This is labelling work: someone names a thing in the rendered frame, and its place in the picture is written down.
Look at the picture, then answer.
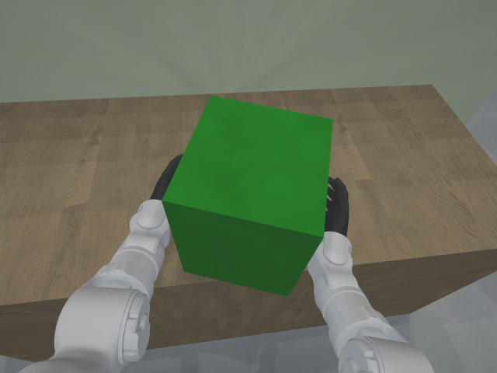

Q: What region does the robot left hand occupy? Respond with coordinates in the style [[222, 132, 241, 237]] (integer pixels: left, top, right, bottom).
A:
[[150, 154, 183, 200]]

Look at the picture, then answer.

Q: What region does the pedestal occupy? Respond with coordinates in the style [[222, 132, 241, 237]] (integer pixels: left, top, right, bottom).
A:
[[0, 85, 497, 362]]

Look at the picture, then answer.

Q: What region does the right robot upper arm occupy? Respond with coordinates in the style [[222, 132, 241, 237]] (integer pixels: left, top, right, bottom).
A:
[[339, 336, 434, 373]]

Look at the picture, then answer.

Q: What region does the carton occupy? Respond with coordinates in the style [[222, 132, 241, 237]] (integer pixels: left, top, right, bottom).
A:
[[162, 96, 333, 297]]

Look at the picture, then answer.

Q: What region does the left robot upper arm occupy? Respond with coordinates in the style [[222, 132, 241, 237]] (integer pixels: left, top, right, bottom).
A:
[[18, 286, 150, 373]]

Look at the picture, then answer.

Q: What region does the robot right hand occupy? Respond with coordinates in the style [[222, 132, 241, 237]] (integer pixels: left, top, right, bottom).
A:
[[325, 177, 349, 237]]

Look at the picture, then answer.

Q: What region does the robot left forearm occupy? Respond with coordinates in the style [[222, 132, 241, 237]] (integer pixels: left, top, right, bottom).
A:
[[54, 200, 170, 351]]

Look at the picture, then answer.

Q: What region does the robot right forearm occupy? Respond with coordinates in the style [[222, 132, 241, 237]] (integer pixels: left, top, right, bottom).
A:
[[308, 232, 432, 367]]

